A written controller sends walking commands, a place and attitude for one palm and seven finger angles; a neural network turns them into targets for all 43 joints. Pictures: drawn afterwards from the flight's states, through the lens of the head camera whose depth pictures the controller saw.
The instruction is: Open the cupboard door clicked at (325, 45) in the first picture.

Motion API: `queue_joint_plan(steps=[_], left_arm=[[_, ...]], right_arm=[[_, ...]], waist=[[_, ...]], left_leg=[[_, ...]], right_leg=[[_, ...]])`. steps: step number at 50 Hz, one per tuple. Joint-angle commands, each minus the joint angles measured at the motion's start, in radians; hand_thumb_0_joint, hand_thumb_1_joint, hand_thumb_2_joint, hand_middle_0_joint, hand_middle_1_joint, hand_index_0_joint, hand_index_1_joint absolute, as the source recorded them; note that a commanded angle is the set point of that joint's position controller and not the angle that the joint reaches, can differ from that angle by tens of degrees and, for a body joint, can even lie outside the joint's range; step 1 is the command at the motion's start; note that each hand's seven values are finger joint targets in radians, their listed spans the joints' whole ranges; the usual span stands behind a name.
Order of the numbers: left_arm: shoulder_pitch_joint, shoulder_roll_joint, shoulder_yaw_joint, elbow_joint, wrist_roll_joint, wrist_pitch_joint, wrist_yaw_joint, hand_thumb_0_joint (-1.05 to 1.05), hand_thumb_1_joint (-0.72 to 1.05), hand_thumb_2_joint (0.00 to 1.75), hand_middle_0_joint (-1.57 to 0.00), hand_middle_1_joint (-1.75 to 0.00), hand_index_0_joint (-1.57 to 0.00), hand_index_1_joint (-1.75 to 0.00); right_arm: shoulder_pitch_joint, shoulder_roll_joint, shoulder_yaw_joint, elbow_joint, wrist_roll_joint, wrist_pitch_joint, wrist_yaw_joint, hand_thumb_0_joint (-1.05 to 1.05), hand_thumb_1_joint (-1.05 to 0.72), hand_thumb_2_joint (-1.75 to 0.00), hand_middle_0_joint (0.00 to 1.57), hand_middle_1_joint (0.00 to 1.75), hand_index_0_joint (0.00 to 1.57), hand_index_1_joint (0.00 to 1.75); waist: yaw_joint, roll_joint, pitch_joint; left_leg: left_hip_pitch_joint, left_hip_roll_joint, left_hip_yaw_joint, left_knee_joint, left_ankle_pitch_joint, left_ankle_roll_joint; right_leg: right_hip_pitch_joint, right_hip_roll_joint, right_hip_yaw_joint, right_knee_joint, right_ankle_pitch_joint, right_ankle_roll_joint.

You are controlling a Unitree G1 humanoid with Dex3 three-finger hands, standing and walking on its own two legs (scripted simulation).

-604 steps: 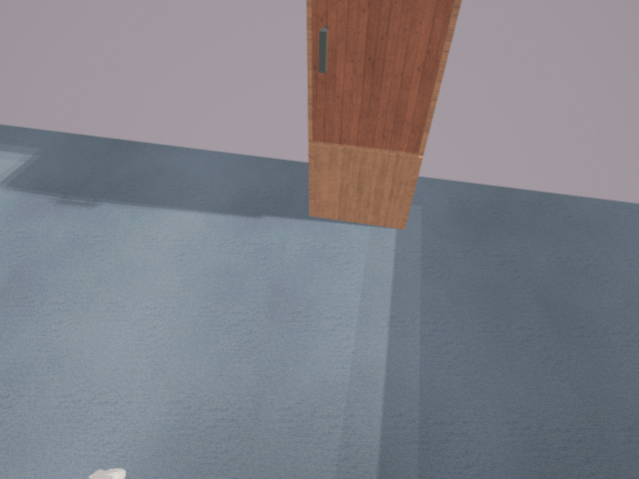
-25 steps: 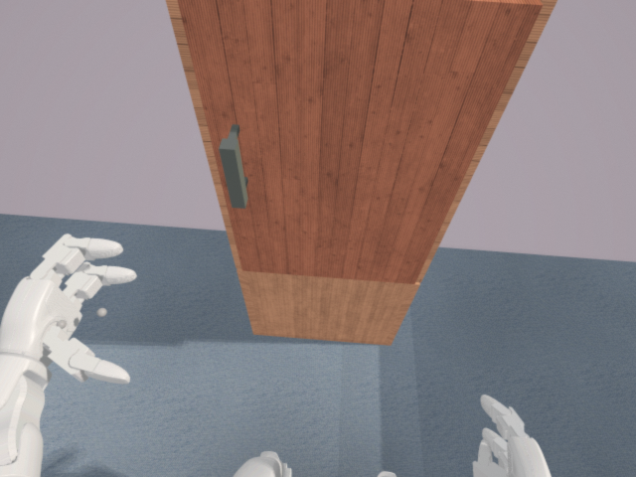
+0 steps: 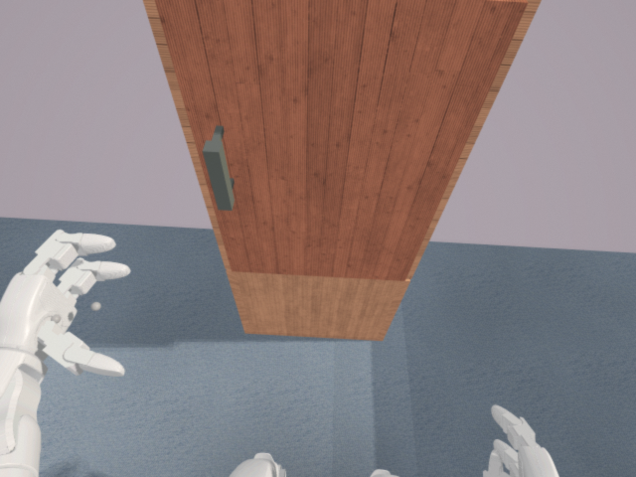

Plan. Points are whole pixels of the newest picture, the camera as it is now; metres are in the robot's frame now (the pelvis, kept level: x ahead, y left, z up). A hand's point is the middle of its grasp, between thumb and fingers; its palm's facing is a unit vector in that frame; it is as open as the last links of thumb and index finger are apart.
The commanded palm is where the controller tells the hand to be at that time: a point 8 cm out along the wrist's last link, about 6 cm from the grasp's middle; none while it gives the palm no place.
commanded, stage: raise the hand with hooked fingers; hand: left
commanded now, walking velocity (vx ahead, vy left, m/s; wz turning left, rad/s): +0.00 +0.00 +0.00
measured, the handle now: (222, 168) +0.53 +0.18 +0.05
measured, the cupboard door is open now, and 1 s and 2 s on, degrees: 0 0 0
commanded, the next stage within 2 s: move the hooked fingers beside the handle in 0.06 s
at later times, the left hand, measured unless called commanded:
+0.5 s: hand (124, 274) +0.33 +0.25 +0.07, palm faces -0.01 -1.00 -0.03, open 14.0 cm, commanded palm +0.31 +0.31 +0.07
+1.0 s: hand (145, 232) +0.40 +0.25 +0.06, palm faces +0.00 -1.00 -0.01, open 14.0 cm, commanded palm +0.38 +0.30 +0.06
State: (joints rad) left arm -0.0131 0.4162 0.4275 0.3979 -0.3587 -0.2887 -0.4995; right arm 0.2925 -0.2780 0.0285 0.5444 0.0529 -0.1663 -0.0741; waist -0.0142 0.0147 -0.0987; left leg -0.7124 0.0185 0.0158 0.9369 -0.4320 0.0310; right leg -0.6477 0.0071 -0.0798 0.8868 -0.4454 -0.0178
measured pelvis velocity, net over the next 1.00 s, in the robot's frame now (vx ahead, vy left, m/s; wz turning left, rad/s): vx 0.00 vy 0.00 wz -0.02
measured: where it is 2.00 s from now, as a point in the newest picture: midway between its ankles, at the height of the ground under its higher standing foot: outside the picture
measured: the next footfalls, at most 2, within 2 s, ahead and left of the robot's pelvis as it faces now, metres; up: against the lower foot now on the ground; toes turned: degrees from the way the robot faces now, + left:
none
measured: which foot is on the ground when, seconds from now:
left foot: down 0.00-1.00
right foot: down 0.00-1.00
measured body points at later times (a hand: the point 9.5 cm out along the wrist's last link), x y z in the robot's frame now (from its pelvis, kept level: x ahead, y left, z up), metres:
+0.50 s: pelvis +0.00 +0.00 +0.00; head +0.06 +0.01 +0.44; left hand +0.32 +0.31 +0.07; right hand +0.14 -0.26 -0.09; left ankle +0.02 +0.10 -0.69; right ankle -0.01 -0.11 -0.69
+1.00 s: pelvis +0.00 +0.00 -0.01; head +0.08 +0.01 +0.43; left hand +0.39 +0.31 +0.06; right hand +0.08 -0.28 -0.11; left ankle +0.02 +0.10 -0.69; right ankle -0.01 -0.11 -0.69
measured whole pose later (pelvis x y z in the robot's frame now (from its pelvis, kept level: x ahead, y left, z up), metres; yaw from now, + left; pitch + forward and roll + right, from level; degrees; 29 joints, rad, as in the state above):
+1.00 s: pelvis +0.00 +0.00 -0.01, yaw -1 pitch +15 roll -2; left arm -0.48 0.49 0.43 0.85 -0.25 -0.35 -0.46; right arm 0.33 -0.28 0.03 0.60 0.05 -0.05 -0.07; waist -0.07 0.00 -0.10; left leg -0.81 0.03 0.02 0.98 -0.44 0.03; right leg -0.75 0.02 -0.07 0.93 -0.45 -0.02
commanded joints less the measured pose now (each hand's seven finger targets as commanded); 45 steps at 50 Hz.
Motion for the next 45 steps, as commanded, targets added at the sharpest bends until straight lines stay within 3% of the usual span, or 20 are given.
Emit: queue_joint_plan(steps=[1, 2, 5, 8, 11, 13, 16, 23, 25, 27, 29, 32, 36, 37, 39, 42, 45], left_arm=[[-0.190, 0.262, 0.092, -0.204, -0.037, -0.055, -0.001, 0.00, -0.50, 0.30, -0.30, -1.20, -0.30, -1.20], [-0.181, 0.265, 0.099, -0.193, -0.036, -0.053, -0.003, 0.00, -0.50, 0.30, -0.30, -1.20, -0.30, -1.20], [-0.183, 0.255, 0.088, -0.203, -0.035, -0.056, -0.003, 0.00, -0.50, 0.30, -0.30, -1.20, -0.30, -1.20], [-0.186, 0.250, 0.085, -0.178, -0.033, -0.047, -0.006, 0.00, -0.50, 0.30, -0.30, -1.20, -0.30, -1.20], [-0.321, 0.242, 0.048, -0.163, -0.025, -0.049, -0.004, 0.00, -0.50, 0.30, -0.30, -1.20, -0.30, -1.20], [-0.328, 0.249, 0.053, -0.154, -0.016, -0.052, 0.000, 0.00, -0.50, 0.30, -0.30, -1.20, -0.30, -1.20], [-0.418, 0.253, 0.029, -0.119, 0.000, -0.056, 0.007, 0.00, -0.50, 0.30, -0.30, -1.20, -0.30, -1.20], [-0.446, 0.289, 0.060, -0.027, 0.025, -0.050, 0.038, 0.00, -0.50, 0.30, -0.30, -1.20, -0.30, -1.20], [-0.479, 0.279, 0.048, -0.010, 0.032, -0.053, 0.048, 0.00, -0.50, 0.30, -0.30, -1.20, -0.30, -1.20], [-0.486, 0.314, 0.080, 0.029, 0.037, -0.058, 0.052, 0.00, -0.50, 0.30, -0.30, -1.20, -0.30, -1.20], [-0.498, 0.305, 0.071, 0.022, 0.040, -0.069, 0.051, 0.00, -0.50, 0.30, -0.30, -1.20, -0.30, -1.20], [-0.510, 0.309, 0.074, 0.060, 0.040, -0.076, 0.046, 0.00, -0.50, 0.30, -0.30, -1.20, -0.30, -1.20], [-0.590, 0.296, 0.046, 0.077, 0.044, -0.087, 0.041, 0.00, -0.50, 0.30, -0.30, -1.20, -0.30, -1.20], [-0.595, 0.309, 0.059, 0.112, 0.048, -0.085, 0.042, 0.00, -0.50, 0.30, -0.30, -1.20, -0.30, -1.20], [-0.648, 0.328, 0.060, 0.143, 0.057, -0.093, 0.044, 0.00, -0.50, 0.30, -0.30, -1.20, -0.30, -1.20], [-0.710, 0.357, 0.074, 0.166, 0.069, -0.113, 0.042, 0.00, -0.50, 0.30, -0.30, -1.20, -0.30, -1.20], [-0.766, 0.330, 0.039, 0.211, 0.080, -0.120, 0.041, 0.00, -0.50, 0.30, -0.30, -1.20, -0.30, -1.20]], right_arm=[[-0.017, -0.150, -0.061, -0.141, -0.004, -0.053, -0.014, 0.00, -0.90, -0.90, 0.20, 0.30, 0.20, 0.30], [-0.016, -0.150, -0.061, -0.140, -0.003, -0.051, -0.013, 0.00, -0.90, -0.90, 0.20, 0.30, 0.20, 0.30], [-0.019, -0.147, -0.062, -0.140, -0.001, -0.051, -0.012, 0.00, -0.90, -0.90, 0.20, 0.30, 0.20, 0.30], [-0.019, -0.149, -0.059, -0.141, -0.002, -0.048, -0.012, 0.00, -0.90, -0.90, 0.20, 0.30, 0.20, 0.30], [-0.016, -0.153, -0.056, -0.127, -0.001, -0.046, -0.020, 0.00, -0.90, -0.90, 0.20, 0.30, 0.20, 0.30], [-0.010, -0.152, -0.058, -0.125, -0.001, -0.045, -0.023, 0.00, -0.90, -0.90, 0.20, 0.30, 0.20, 0.30], [-0.005, -0.155, -0.055, -0.110, -0.003, -0.041, -0.026, 0.00, -0.90, -0.90, 0.20, 0.30, 0.20, 0.30], [0.007, -0.151, -0.055, -0.107, -0.002, -0.013, -0.018, 0.00, -0.90, -0.90, 0.20, 0.30, 0.20, 0.30], [0.009, -0.150, -0.054, -0.108, -0.001, -0.004, -0.015, 0.00, -0.90, -0.90, 0.20, 0.30, 0.20, 0.30], [0.024, -0.155, -0.057, -0.103, -0.003, 0.007, -0.014, 0.00, -0.90, -0.90, 0.20, 0.30, 0.20, 0.30], [0.028, -0.152, -0.060, -0.105, -0.003, 0.014, -0.011, 0.00, -0.90, -0.90, 0.20, 0.30, 0.20, 0.30], [0.047, -0.156, -0.063, -0.097, -0.003, 0.027, -0.008, 0.00, -0.90, -0.90, 0.20, 0.30, 0.20, 0.30], [0.056, -0.156, -0.064, -0.089, -0.003, 0.040, -0.007, 0.00, -0.90, -0.90, 0.20, 0.30, 0.20, 0.30], [0.065, -0.159, -0.065, -0.082, -0.003, 0.045, -0.007, 0.00, -0.90, -0.90, 0.20, 0.30, 0.20, 0.30], [0.066, -0.162, -0.064, -0.074, -0.003, 0.053, -0.008, 0.00, -0.90, -0.90, 0.20, 0.30, 0.20, 0.30], [0.083, -0.163, -0.066, -0.062, -0.006, 0.063, -0.010, 0.00, -0.90, -0.90, 0.20, 0.30, 0.20, 0.30], [0.092, -0.162, -0.067, -0.050, -0.007, 0.072, -0.008, 0.00, -0.90, -0.90, 0.20, 0.30, 0.20, 0.30]], waist=[[0.009, 0.078, -0.258], [0.008, 0.056, -0.272], [0.007, 0.078, -0.265], [0.004, 0.059, -0.251], [-0.020, 0.059, -0.217], [-0.014, 0.077, -0.262], [-0.025, 0.082, -0.245], [-0.007, 0.073, -0.283], [-0.014, 0.066, -0.273], [-0.008, 0.047, -0.295], [-0.010, 0.066, -0.313], [-0.017, 0.044, -0.312], [-0.031, 0.077, -0.304], [-0.034, 0.048, -0.309], [-0.042, 0.052, -0.289], [-0.040, 0.079, -0.337], [-0.055, 0.090, -0.342]], left_leg=[[0.198, -0.016, -0.048, -0.128, 0.297, -0.003], [0.197, -0.016, -0.044, -0.124, 0.301, -0.001], [0.198, -0.016, -0.045, -0.120, 0.311, -0.003], [0.185, -0.016, -0.046, -0.120, 0.304, -0.003], [0.170, -0.015, -0.052, -0.116, 0.252, -0.001], [0.196, -0.014, -0.053, -0.118, 0.251, -0.002], [0.186, -0.013, -0.058, -0.116, 0.236, -0.002], [0.178, -0.012, -0.051, -0.124, 0.259, -0.004], [0.167, -0.012, -0.047, -0.126, 0.242, -0.002], [0.160, -0.010, -0.044, -0.120, 0.268, -0.002], [0.167, -0.012, -0.038, -0.116, 0.287, -0.001], [0.163, -0.009, -0.037, -0.110, 0.306, 0.001], [0.161, -0.011, -0.036, -0.104, 0.305, 0.002], [0.158, -0.007, -0.038, -0.105, 0.288, 0.003], [0.129, -0.009, -0.036, -0.104, 0.248, 0.005], [0.157, -0.008, -0.040, -0.093, 0.290, 0.004], [0.166, -0.006, -0.043, -0.083, 0.287, 0.004]], right_leg=[[0.095, 0.024, 0.039, -0.107, 0.274, -0.011], [0.104, 0.024, 0.044, -0.108, 0.286, -0.006], [0.092, 0.021, 0.042, -0.103, 0.297, -0.006], [0.088, 0.023, 0.039, -0.102, 0.296, -0.006], [0.053, 0.023, 0.043, -0.106, 0.243, -0.009], [0.053, 0.020, 0.045, -0.104, 0.235, -0.008], [0.038, 0.019, 0.047, -0.102, 0.216, -0.012], [0.071, 0.017, 0.051, -0.098, 0.244, -0.009], [0.065, 0.016, 0.052, -0.101, 0.234, -0.006], [0.090, 0.020, 0.056, -0.095, 0.263, -0.007], [0.097, 0.017, 0.060, -0.093, 0.289, -0.005], [0.093, 0.025, 0.060, -0.091, 0.311, -0.004], [0.076, 0.024, 0.061, -0.086, 0.309, -0.008], [0.067, 0.027, 0.062, -0.090, 0.294, -0.003], [0.057, 0.023, 0.066, -0.093, 0.259, -0.002], [0.059, 0.026, 0.067, -0.078, 0.288, -0.007], [0.025, 0.025, 0.065, -0.075, 0.277, -0.005]])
